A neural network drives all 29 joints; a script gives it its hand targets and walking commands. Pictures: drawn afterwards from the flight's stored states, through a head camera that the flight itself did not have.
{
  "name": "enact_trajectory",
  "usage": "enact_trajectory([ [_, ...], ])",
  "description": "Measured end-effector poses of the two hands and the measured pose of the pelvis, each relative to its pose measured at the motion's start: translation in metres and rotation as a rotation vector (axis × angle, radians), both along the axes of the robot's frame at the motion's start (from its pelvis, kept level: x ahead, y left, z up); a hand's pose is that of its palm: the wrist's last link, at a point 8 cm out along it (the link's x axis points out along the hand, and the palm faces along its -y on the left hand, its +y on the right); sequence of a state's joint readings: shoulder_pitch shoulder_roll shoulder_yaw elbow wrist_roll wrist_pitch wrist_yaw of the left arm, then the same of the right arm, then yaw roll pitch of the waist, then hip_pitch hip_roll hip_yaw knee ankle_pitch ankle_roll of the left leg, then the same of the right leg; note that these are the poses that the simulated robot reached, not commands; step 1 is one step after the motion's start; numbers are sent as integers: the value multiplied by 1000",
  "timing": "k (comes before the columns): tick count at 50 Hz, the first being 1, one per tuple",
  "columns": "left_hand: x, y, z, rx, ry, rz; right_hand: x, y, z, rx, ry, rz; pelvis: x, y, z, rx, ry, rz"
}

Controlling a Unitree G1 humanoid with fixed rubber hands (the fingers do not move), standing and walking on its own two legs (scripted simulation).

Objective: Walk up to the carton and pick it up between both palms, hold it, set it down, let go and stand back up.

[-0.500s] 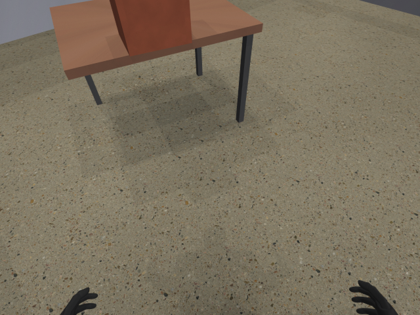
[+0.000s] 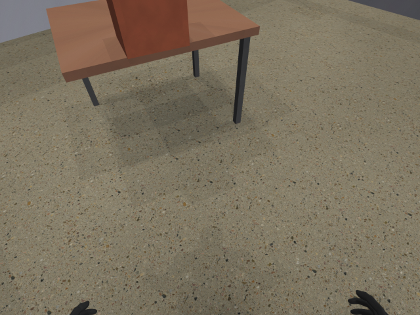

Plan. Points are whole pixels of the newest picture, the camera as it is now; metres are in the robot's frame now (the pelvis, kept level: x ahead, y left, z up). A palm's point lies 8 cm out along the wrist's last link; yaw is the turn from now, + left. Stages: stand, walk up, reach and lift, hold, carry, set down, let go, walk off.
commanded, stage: stand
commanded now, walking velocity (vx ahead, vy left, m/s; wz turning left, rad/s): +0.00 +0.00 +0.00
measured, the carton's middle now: (147, 12) +1.27 +0.28 +0.05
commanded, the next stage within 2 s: none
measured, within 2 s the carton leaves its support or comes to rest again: neither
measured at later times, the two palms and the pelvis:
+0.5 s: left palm out of the picture +0.09 +0.30 -0.09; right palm out of the picture +0.09 -0.29 -0.08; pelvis -0.01 +0.01 +0.03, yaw -1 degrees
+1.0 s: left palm out of the picture +0.07 +0.30 -0.09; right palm out of the picture +0.08 -0.29 -0.08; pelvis -0.01 +0.00 +0.03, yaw +0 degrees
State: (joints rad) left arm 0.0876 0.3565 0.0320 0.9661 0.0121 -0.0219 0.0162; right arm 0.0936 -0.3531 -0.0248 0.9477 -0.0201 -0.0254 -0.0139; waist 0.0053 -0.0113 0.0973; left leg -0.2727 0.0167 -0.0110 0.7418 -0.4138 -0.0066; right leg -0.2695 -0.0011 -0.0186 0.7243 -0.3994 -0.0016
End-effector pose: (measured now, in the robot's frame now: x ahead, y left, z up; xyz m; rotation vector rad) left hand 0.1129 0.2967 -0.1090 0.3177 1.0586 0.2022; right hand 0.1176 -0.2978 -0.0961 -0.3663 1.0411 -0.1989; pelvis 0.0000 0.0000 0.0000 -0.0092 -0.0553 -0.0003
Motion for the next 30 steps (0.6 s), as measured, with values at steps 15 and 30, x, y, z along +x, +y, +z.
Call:
enact_trajectory([
  [15, -20, 6, 11, -4, 56, 9, -22, 5, 8, 14, 54, -20, -9, 4, 16, 4, -19, -7],
  [30, -28, 5, 24, -7, 64, 14, -29, 9, 14, 39, 60, -35, -15, 5, 28, 8, -22, -8],
])
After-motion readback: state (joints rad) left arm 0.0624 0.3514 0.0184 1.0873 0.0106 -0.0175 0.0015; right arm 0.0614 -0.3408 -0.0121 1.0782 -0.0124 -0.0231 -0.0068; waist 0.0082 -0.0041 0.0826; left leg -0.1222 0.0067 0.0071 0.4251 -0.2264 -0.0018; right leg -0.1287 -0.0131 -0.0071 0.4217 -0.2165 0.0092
